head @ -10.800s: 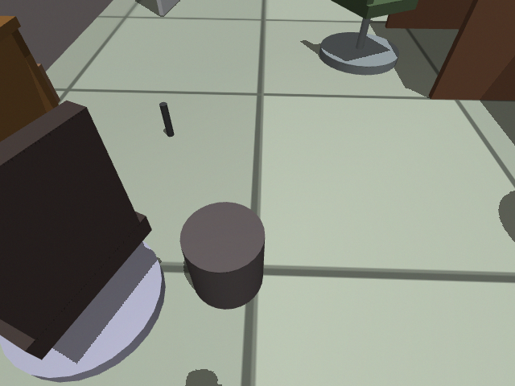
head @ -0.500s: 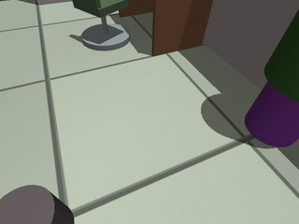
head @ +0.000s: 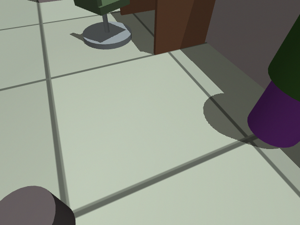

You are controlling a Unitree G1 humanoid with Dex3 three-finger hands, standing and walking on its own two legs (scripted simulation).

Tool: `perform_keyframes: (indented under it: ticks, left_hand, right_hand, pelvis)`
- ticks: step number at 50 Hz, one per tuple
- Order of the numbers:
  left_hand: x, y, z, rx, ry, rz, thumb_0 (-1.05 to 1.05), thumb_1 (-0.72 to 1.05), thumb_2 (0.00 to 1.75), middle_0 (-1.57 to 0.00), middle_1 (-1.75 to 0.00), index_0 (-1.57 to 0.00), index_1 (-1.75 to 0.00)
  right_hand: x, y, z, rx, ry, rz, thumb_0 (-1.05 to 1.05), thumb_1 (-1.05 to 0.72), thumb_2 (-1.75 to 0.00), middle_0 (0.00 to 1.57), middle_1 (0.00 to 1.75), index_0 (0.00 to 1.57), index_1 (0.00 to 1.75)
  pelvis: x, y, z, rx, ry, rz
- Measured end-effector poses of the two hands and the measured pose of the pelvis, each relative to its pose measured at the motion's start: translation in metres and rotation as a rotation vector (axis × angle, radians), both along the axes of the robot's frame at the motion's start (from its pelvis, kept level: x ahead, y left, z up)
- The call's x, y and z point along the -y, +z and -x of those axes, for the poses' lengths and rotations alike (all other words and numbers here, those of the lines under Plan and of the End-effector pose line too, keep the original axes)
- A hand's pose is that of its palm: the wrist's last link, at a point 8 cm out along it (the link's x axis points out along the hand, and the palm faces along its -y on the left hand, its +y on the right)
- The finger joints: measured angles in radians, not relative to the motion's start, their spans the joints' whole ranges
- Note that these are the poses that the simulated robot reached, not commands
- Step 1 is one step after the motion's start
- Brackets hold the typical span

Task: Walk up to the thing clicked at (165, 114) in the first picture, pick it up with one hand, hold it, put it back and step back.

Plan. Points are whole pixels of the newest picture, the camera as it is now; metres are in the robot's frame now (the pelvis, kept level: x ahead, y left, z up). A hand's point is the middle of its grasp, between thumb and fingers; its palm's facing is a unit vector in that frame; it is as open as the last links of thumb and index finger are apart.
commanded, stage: stand
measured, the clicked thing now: out of the picture +0.92 +1.40 -0.67
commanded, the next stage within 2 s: walk up in 0.14 s
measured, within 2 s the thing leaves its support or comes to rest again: neither
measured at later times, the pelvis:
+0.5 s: pelvis +0.08 -0.04 -0.01, yaw -1 degrees
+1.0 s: pelvis +0.28 -0.04 -0.01, yaw +0 degrees
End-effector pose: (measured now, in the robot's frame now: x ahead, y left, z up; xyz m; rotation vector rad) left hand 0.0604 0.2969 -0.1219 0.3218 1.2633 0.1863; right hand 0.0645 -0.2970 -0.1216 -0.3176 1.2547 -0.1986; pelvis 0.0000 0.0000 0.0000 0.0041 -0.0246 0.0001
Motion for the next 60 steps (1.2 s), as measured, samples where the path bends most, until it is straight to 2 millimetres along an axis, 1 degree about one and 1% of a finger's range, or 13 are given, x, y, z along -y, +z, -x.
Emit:
perform_keyframes:
  ticks: [10,15,19,21,24,28,32,37,40,45,50,55,60]
  left_hand:
    - [-0.002,0.001,-0.008,0.033,0.0,0.005,0.0,0.9,0.9,-0.21,-0.3,-0.2,-0.3]
    - [-0.01,0.0,-0.018,0.045,-0.001,-0.029,0.0,0.9,0.9,-0.21,-0.3,-0.2,-0.3]
    - [-0.001,0.006,-0.032,0.045,-0.008,-0.061,0.0,0.9,0.9,-0.2,-0.3,-0.2,-0.3]
    - [0.005,0.011,-0.035,0.069,0.002,-0.073,0.0,0.9,0.9,-0.2,-0.3,-0.2,-0.3]
    - [0.012,0.021,-0.031,0.045,0.033,-0.085,0.0,0.9,0.9,-0.21,-0.3,-0.2,-0.3]
    - [0.017,0.024,-0.029,-0.039,0.063,-0.097,0.0,0.9,0.9,-0.21,-0.3,-0.21,-0.3]
    - [0.016,0.014,-0.044,-0.084,0.083,-0.092,0.0,0.9,0.9,-0.21,-0.3,-0.21,-0.3]
    - [0.011,-0.015,-0.09,-0.074,0.112,-0.07,0.0,0.9,0.9,-0.21,-0.3,-0.21,-0.3]
    - [0.018,-0.021,-0.132,-0.046,0.112,-0.037,0.0,0.9,0.9,-0.21,-0.3,-0.2,-0.3]
    - [0.03,-0.002,-0.212,0.065,0.013,0.013,0.0,0.9,0.9,-0.21,-0.3,-0.2,-0.3]
    - [0.03,0.01,-0.277,0.145,-0.045,0.003,0.0,0.9,0.9,-0.21,-0.3,-0.21,-0.3]
    - [0.038,0.016,-0.324,0.13,-0.078,-0.039,0.0,0.9,0.9,-0.21,-0.3,-0.2,-0.3]
    - [0.05,0.017,-0.358,0.133,-0.058,-0.107,0.0,0.9,0.9,-0.21,-0.3,-0.2,-0.3]
  right_hand:
    - [0.005,0.0,-0.009,0.034,0.004,-0.011,0.0,-0.9,-0.9,0.2,0.3,0.2,0.3]
    - [0.026,-0.005,-0.012,0.058,-0.017,-0.002,0.0,-0.9,-0.9,0.21,0.3,0.21,0.3]
    - [0.051,-0.01,-0.014,0.028,-0.038,-0.002,0.0,-0.9,-0.9,0.2,0.3,0.21,0.3]
    - [0.06,-0.012,-0.022,-0.013,-0.037,0.003,0.0,-0.9,-0.9,0.2,0.3,0.2,0.3]
    - [0.066,-0.01,-0.049,-0.023,-0.012,0.004,0.01,-0.9,-0.9,0.2,0.3,0.2,0.3]
    - [0.066,-0.011,-0.101,0.028,0.025,-0.012,0.01,-0.9,-0.9,0.2,0.3,0.2,0.3]
    - [0.055,-0.018,-0.161,0.063,0.079,-0.034,0.01,-0.9,-0.9,0.2,0.3,0.2,0.3]
    - [0.031,-0.025,-0.242,0.12,0.147,-0.04,0.01,-0.9,-0.9,0.2,0.3,0.2,0.3]
    - [0.022,-0.018,-0.275,0.196,0.153,-0.043,0.0,-0.9,-0.9,0.2,0.3,0.2,0.3]
    - [0.025,0.008,-0.295,0.247,0.072,-0.039,0.0,-0.9,-0.9,0.2,0.3,0.21,0.3]
    - [0.046,0.018,-0.302,0.216,0.057,-0.01,0.0,-0.9,-0.9,0.2,0.3,0.21,0.3]
    - [0.078,0.008,-0.313,0.166,0.022,-0.004,0.0,-0.9,-0.9,0.2,0.3,0.21,0.3]
    - [0.108,-0.021,-0.342,0.106,0.0,-0.01,0.0,-0.9,-0.9,0.2,0.3,0.2,0.3]
  pelvis:
    - [0.002,-0.004,-0.007,0.002,0.002,-0.002]
    - [0.012,-0.014,-0.023,-0.003,-0.018,-0.025]
    - [0.029,-0.017,-0.04,0.0,-0.007,-0.02]
    - [0.036,-0.016,-0.053,-0.004,0.002,-0.007]
    - [0.041,-0.01,-0.073,-0.005,-0.013,-0.022]
    - [0.042,-0.009,-0.098,0.007,-0.006,-0.015]
    - [0.042,-0.018,-0.128,0.014,0.021,0.011]
    - [0.038,-0.036,-0.18,0.025,0.029,-0.013]
    - [0.032,-0.035,-0.205,0.036,0.034,-0.017]
    - [0.032,-0.015,-0.246,0.051,0.011,-0.002]
    - [0.043,-0.009,-0.284,0.057,0.007,-0.015]
    - [0.06,-0.014,-0.324,0.052,-0.011,-0.031]
    - [0.082,-0.03,-0.371,0.046,0.002,0.001]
